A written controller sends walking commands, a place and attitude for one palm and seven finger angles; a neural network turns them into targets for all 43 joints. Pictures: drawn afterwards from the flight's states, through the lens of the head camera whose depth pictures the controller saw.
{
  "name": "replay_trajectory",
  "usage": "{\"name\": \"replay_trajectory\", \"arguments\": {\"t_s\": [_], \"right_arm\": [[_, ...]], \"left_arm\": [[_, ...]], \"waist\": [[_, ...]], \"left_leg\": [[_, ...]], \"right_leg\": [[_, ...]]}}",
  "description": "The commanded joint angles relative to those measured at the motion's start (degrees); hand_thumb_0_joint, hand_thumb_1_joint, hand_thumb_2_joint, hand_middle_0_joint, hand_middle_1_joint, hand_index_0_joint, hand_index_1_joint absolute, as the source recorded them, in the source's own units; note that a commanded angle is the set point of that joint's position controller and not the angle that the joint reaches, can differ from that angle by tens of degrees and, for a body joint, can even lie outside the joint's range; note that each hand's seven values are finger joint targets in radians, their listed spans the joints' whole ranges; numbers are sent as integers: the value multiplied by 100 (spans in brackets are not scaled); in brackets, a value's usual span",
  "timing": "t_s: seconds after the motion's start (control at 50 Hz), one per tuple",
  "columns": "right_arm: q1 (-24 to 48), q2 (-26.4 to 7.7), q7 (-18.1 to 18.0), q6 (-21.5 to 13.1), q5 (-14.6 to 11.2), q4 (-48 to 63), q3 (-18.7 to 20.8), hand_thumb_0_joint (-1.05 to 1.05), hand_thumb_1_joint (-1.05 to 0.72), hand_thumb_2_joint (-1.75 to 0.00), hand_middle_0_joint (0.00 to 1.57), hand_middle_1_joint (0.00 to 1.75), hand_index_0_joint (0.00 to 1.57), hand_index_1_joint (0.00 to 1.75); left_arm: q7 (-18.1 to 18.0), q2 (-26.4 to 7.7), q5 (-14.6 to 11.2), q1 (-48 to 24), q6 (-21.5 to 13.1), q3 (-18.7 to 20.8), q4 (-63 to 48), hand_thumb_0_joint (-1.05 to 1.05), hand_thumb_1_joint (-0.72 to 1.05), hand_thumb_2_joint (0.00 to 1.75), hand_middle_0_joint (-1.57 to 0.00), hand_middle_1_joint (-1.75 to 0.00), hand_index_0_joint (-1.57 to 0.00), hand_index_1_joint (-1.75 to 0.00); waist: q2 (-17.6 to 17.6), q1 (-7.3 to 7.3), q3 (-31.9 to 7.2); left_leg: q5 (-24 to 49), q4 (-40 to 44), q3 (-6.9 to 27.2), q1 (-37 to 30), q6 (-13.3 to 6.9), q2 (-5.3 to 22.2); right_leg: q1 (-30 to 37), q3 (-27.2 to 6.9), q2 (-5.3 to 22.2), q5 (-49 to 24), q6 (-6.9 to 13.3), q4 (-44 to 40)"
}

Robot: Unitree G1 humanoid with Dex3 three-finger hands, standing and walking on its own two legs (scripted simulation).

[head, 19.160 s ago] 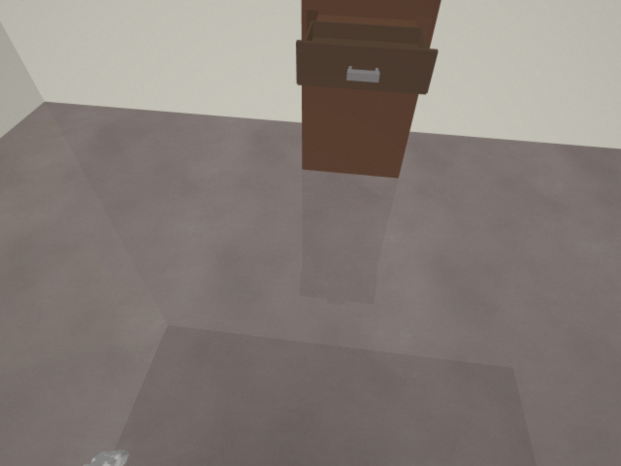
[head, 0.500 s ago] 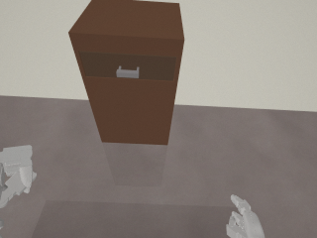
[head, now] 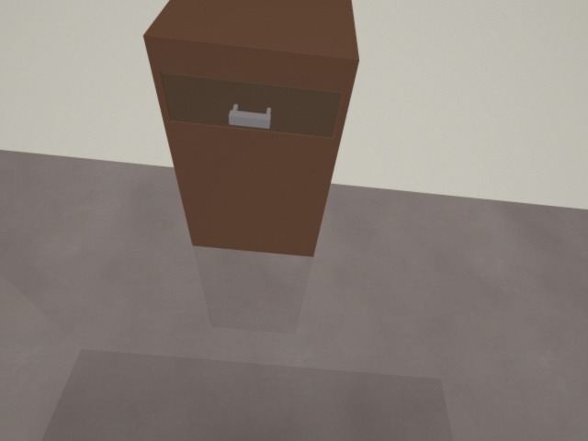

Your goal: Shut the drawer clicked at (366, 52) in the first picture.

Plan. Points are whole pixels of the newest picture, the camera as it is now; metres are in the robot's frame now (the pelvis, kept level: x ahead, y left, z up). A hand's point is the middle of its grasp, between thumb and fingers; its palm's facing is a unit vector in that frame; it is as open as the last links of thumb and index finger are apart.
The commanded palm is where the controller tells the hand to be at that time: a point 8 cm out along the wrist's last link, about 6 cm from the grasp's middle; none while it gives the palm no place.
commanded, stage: let the arm hang, fingers relaxed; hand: left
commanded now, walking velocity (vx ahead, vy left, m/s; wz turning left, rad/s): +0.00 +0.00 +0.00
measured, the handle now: (251, 114) +0.87 +0.16 -0.08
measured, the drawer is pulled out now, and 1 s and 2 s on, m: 0.00 0.00 0.00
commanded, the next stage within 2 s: look to check the result in 0.72 s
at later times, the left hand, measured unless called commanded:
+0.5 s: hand out of the picture +0.02 +0.18 -0.17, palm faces +0.00 -0.98 -0.21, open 7.3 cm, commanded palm none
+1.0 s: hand out of the picture +0.01 +0.15 -0.17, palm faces +0.01 -0.98 -0.19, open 7.4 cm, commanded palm none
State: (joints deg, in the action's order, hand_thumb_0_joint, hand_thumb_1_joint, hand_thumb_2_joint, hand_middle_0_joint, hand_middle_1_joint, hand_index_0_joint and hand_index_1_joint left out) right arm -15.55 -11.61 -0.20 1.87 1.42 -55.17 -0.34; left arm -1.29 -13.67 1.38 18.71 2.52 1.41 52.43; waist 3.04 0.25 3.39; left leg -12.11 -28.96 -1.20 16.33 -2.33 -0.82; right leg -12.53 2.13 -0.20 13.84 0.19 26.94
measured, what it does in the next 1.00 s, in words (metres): stands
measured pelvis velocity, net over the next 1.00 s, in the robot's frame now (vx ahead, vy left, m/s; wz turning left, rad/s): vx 0.02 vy -0.02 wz -0.02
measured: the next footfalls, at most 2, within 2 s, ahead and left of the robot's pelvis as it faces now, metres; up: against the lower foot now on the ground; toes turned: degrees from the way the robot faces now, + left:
none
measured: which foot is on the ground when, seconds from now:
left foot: down 0.00-1.00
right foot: down 0.00-1.00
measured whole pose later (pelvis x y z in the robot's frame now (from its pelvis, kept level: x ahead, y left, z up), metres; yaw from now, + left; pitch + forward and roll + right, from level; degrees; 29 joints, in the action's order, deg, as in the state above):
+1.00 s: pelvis +0.02 -0.02 +0.01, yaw -1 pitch -1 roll +0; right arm -16.9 -7.4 -2.0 0.4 0.9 -65.5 0.4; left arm -1.6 -7.9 0.6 16.3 -0.1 0.3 65.7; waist -0.8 -0.4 2.8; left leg -10.9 -23.0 -1.9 11.2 -0.5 0.3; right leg -8.7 1.2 -1.4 13.2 1.7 22.9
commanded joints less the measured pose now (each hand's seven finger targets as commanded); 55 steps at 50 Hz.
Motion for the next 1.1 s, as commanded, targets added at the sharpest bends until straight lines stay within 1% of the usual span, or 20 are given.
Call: {"name": "replay_trajectory", "arguments": {"t_s": [0.0, 0.02, 0.06, 0.1, 0.14, 0.18, 0.2, 0.28, 0.32, 0.34, 0.38, 0.42, 0.46, 0.56, 0.64, 0.7, 0.76, 0.88, 0.94, 1.08], "right_arm": [[79, -720, -88, -173, -30, 189, 235, 0, -90, -90, 20, 30, 20, 30], [-33, -739, -95, -174, -49, 152, 261, 0, -90, -90, 20, 30, 20, 30], [-155, -736, -113, -172, -50, -20, 267, 0, -90, -90, 20, 30, 20, 30], [-259, -740, -123, -171, -53, -140, 277, 0, -90, -90, 20, 30, 20, 30], [-339, -705, -129, -191, -63, -260, 269, 0, -90, -90, 20, 30, 20, 30], [-391, -685, -140, -205, -65, -359, 268, 0, -90, -90, 20, 30, 20, 30], [-404, -687, -145, -208, -67, -415, 264, 0, -90, -90, 20, 30, 20, 30], [-448, -567, -150, -234, -72, -555, 244, 0, -90, -90, 20, 30, 20, 30], [-442, -538, -148, -236, -77, -605, 245, 0, -90, -90, 20, 30, 20, 30], [-432, -470, -146, -230, -72, -643, 234, 0, -90, -90, 20, 30, 20, 30], [-432, -420, -153, -228, -62, -691, 223, 0, -90, -90, 20, 30, 20, 30], [-446, -365, -153, -225, -64, -708, 219, 0, -90, -90, 20, 30, 20, 30], [-441, -295, -155, -228, -51, -747, 201, 0, -90, -90, 20, 30, 20, 30], [-441, -230, -173, -268, -56, -795, 199, 0, -90, -90, 20, 30, 20, 30], [-443, -186, -189, -255, -55, -814, 188, 0, -90, -90, 20, 30, 20, 30], [-465, -197, -197, -254, -54, -832, 191, 0, -90, -90, 20, 30, 20, 30], [-502, -166, -201, -244, -57, -860, 181, 0, -90, -90, 20, 30, 20, 30], [-530, -123, -211, -232, -62, -896, 179, 0, -90, -90, 20, 30, 20, 30], [-525, -91, -215, -231, -66, -912, 175, 0, -90, -90, 20, 30, 20, 30], [-535, -58, -225, -231, -68, -944, 177, 0, -90, -90, 20, 30, 20, 30]], "left_arm": [[33, -628, -45, 59, -262, 50, 73, 0, 90, 90, -60, -73, -60, -73], [29, -638, -43, 82, -277, 48, 167, 0, 90, 90, -56, -69, -56, -69], [30, -573, -51, 50, -276, 9, 393, 0, 90, 90, -48, -60, -48, -60], [22, -533, -56, 86, -270, -6, 557, 0, 90, 90, -40, -52, -40, -52], [11, -526, -57, 127, -284, -15, 694, 0, 90, 90, -32, -43, -32, -43], [-3, -491, -62, 143, -294, -25, 809, 0, 90, 90, -24, -34, -24, -34], [-8, -464, -66, 153, -295, -35, 864, 0, 90, 90, -20, -30, -20, -30], [-36, -419, -67, 133, -313, -29, 970, 0, 90, 90, -20, -30, -20, -30], [-52, -410, -66, 141, -322, -28, 997, 0, 90, 90, -20, -30, -20, -30], [-59, -384, -68, 102, -320, -31, 1014, 0, 90, 90, -20, -30, -20, -30], [-60, -332, -72, 76, -318, -28, 1035, 0, 90, 90, -20, -30, -20, -30], [-69, -298, -68, 93, -318, -32, 1044, 0, 90, 90, -20, -30, -20, -30], [-66, -243, -72, 59, -318, -30, 1047, 0, 90, 90, -20, -30, -20, -30], [-74, -194, -76, 3, -346, -9, 1037, 0, 90, 90, -20, -30, -20, -30], [-75, -152, -83, -27, -339, -8, 1061, 0, 90, 90, -20, -30, -20, -30], [-71, -140, -90, -5, -346, -11, 1084, 0, 90, 90, -20, -30, -20, -30], [-77, -93, -92, -2, -344, -15, 1098, 0, 90, 90, -20, -30, -20, -30], [-88, -40, -99, 76, -350, -29, 1138, 0, 90, 90, -20, -30, -20, -30], [-96, -14, -99, 112, -348, -28, 1157, 0, 90, 90, -20, -30, -20, -30], [-106, 33, -100, 189, -363, -32, 1199, 0, 90, 90, -20, -30, -20, -30]], "waist": [[-1237, -21, -267], [-918, -23, -279], [-638, -58, -179], [-508, -55, -18], [-460, -52, -43], [-256, -48, -22], [-230, -54, 8], [-99, -50, 65], [-179, -37, 42], [-133, -51, 134], [-223, -56, 256], [-323, -45, 189], [-325, -48, 236], [-377, -48, 19], [-481, -53, 175], [-449, -55, 83], [-318, -71, 54], [-266, -79, 42], [-363, -73, 81], [-266, -72, 96]], "left_leg": [[-1049, 1100, 889, -47, -88, 591], [-940, 1083, 916, -102, -104, 635], [-975, 1125, 917, -147, -99, 659], [-1042, 1196, 958, -147, -115, 681], [-880, 1210, 953, -200, -127, 695], [-707, 1193, 917, -270, -133, 697], [-702, 1200, 897, -305, -128, 705], [-275, 1140, 792, -377, -124, 670], [-111, 1081, 730, -428, -114, 651], [-91, 1085, 706, -408, -103, 633], [-126, 1109, 684, -384, -83, 618], [-71, 1088, 664, -411, -82, 620], [-79, 1112, 632, -378, -61, 603], [382, 1030, 592, -542, -43, 615], [421, 1020, 542, -501, -20, 617], [456, 994, 505, -589, -4, 614], [472, 975, 509, -617, -5, 618], [535, 935, 465, -708, 10, 610], [541, 929, 440, -709, 13, 618], [557, 910, 411, -745, 26, 611]], "right_leg": [[24, -623, 450, 452, 319, -726], [40, -580, 459, 400, 315, -749], [-65, -582, 463, 500, 314, -806], [-180, -562, 462, 568, 312, -826], [-144, -553, 477, 450, 314, -802], [-156, -573, 483, 350, 313, -801], [-208, -559, 494, 389, 312, -806], [-183, -569, 532, 204, 300, -816], [-177, -576, 540, 158, 293, -822], [-206, -575, 554, 175, 291, -845], [-279, -594, 536, 230, 286, -866], [-232, -594, 533, 189, 281, -866], [-224, -604, 541, 173, 273, -879], [-53, -610, 546, -180, 270, -850], [-77, -613, 540, -207, 269, -893], [-26, -621, 546, -235, 273, -920], [-13, -638, 527, -230, 276, -932], [-26, -641, 527, -285, 279, -951], [-43, -646, 525, -300, 284, -946], [-42, -655, 520, -367, 279, -957]]}}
